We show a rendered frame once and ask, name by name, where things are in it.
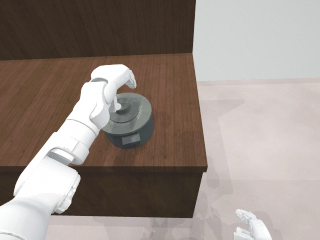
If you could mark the right robot hand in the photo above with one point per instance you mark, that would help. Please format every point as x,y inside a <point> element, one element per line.
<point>257,229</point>

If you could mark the left robot hand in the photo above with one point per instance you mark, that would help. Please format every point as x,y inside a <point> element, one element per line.
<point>120,75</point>

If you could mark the table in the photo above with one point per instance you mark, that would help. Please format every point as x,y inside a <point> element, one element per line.
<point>48,51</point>

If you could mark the pot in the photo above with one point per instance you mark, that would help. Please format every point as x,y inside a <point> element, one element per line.
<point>135,139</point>

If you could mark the lid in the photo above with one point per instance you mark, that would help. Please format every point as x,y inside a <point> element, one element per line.
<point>131,122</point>

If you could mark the left robot upper arm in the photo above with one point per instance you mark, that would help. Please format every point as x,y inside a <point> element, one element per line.
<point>50,188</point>

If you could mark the robot left forearm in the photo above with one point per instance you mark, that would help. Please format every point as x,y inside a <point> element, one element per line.
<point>71,143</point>

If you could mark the knob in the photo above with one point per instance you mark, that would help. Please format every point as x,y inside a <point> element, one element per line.
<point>125,106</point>

